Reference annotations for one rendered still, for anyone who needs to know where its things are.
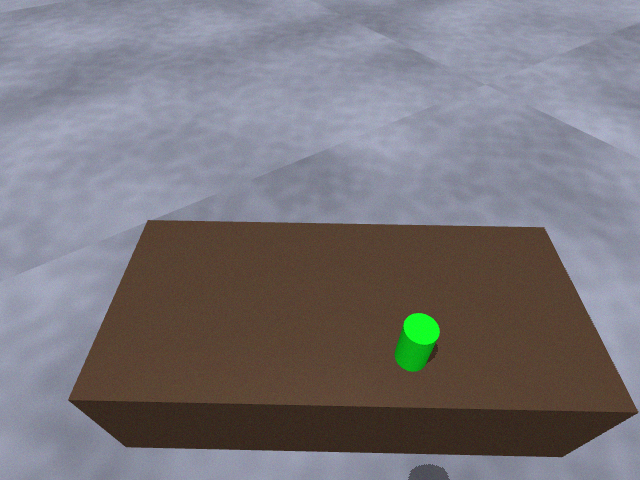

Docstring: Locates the can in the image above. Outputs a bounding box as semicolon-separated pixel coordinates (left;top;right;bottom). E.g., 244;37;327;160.
395;313;440;372

